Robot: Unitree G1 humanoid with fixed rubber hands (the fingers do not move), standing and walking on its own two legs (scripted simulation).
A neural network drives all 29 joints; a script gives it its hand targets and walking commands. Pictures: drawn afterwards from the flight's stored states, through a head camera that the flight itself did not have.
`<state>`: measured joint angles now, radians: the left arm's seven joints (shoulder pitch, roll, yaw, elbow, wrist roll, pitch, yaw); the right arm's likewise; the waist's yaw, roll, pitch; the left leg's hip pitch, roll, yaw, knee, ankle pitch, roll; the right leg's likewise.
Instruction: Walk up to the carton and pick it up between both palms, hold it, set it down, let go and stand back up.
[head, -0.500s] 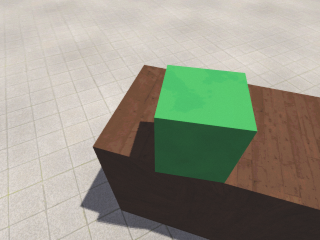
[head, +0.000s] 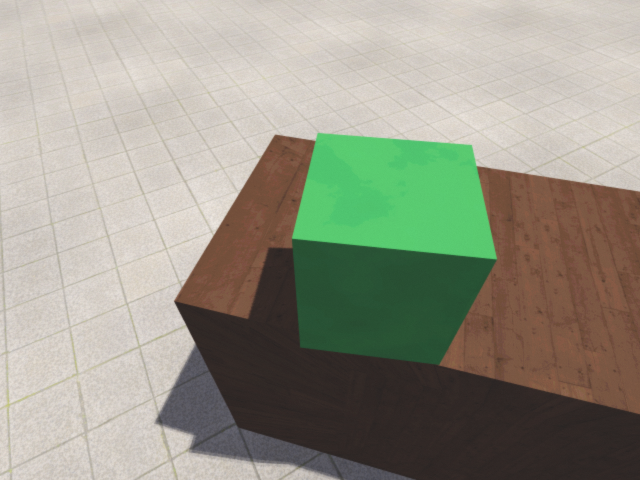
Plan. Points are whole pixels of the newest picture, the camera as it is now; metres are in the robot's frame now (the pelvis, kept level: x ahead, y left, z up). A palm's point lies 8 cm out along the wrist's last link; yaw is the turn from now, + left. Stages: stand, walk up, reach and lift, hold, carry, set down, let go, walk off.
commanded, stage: reach and lift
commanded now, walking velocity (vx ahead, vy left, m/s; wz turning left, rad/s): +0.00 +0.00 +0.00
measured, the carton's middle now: (380, 252) +0.41 -0.07 +0.05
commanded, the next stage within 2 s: none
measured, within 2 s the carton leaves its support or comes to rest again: neither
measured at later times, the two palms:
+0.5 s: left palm out of the picture +0.11 +0.19 -0.11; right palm out of the picture +0.11 -0.28 -0.10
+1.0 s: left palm out of the picture +0.13 +0.21 -0.08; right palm out of the picture +0.12 -0.25 -0.06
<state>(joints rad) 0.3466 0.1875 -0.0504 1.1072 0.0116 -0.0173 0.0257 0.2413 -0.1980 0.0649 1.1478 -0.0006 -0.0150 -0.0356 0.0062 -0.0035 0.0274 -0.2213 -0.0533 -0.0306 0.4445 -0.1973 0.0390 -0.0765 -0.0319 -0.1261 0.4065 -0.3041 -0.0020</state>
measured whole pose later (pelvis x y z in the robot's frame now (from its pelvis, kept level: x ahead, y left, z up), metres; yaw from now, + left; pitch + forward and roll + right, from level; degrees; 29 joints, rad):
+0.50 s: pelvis -0.03 -0.04 -0.01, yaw -6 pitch +0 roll +1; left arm 0.13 0.20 0.12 0.41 0.08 0.72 -0.05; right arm 0.09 -0.23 0.06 0.58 0.08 0.30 0.00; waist 0.03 -0.07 0.08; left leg -0.32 0.05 0.05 0.54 -0.22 -0.03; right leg -0.24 0.05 -0.06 0.57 -0.33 -0.06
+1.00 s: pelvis -0.02 -0.03 +0.00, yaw -6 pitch +0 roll +0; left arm 0.26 0.25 0.05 0.33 -0.09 0.40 -0.03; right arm 0.25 -0.16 0.02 0.41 0.07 0.13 -0.05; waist 0.03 -0.05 0.07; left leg -0.22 0.03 0.07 0.37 -0.14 -0.01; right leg -0.13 0.03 -0.05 0.37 -0.24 -0.04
